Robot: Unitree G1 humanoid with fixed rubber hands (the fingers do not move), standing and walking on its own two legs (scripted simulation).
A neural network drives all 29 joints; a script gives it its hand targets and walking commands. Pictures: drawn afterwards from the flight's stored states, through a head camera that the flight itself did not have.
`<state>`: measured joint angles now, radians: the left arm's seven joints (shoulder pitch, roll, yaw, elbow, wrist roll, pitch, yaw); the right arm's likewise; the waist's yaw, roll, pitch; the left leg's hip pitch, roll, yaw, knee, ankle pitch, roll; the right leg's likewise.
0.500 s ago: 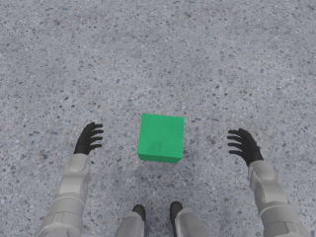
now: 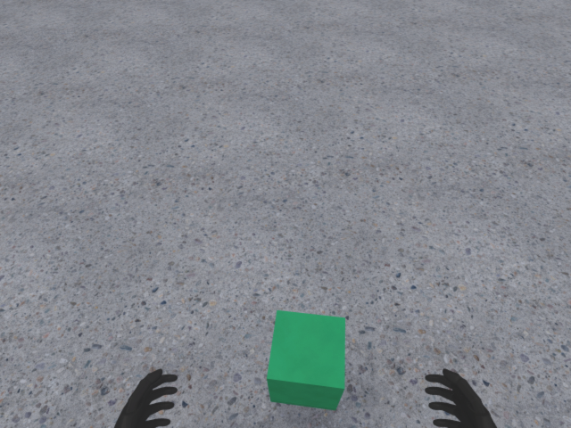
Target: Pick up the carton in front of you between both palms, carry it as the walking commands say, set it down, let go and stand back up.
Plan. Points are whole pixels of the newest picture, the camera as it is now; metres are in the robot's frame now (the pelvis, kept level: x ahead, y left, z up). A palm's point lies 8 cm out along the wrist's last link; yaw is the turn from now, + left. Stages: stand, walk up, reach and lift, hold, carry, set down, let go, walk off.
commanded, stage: let go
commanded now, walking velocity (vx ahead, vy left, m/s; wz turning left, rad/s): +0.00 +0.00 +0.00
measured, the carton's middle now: (306, 361) +0.44 -0.04 -0.65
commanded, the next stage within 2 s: stand in 0.36 s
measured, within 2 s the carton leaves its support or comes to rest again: neither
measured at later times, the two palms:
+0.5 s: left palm out of the picture +0.13 +0.24 -0.09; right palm out of the picture +0.14 -0.26 -0.09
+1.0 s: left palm out of the picture +0.10 +0.23 -0.12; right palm out of the picture +0.12 -0.28 -0.13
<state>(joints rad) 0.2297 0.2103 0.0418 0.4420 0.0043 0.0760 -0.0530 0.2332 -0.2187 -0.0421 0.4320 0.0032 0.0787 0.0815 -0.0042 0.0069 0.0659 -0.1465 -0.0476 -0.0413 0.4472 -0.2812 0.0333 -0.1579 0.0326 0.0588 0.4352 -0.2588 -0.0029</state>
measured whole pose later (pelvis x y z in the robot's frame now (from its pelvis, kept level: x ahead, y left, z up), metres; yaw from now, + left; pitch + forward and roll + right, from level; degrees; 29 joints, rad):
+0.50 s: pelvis +0.01 -0.01 +0.00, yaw +1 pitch +1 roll +0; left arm 0.28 0.24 0.02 0.62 0.04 -0.02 0.01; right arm 0.28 -0.26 -0.02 0.58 -0.05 -0.02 -0.01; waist 0.00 0.01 -0.03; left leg -0.20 -0.03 -0.05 0.50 -0.32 0.01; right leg -0.21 0.03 0.02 0.51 -0.31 -0.02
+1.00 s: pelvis +0.05 -0.03 -0.01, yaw +2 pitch +3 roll +0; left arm 0.34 0.24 -0.01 0.79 0.02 -0.03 0.03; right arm 0.34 -0.26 0.02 0.79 -0.01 -0.03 -0.05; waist 0.00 0.01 -0.08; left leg -0.21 -0.02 -0.06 0.57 -0.41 0.00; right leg -0.22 0.05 -0.01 0.57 -0.40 -0.04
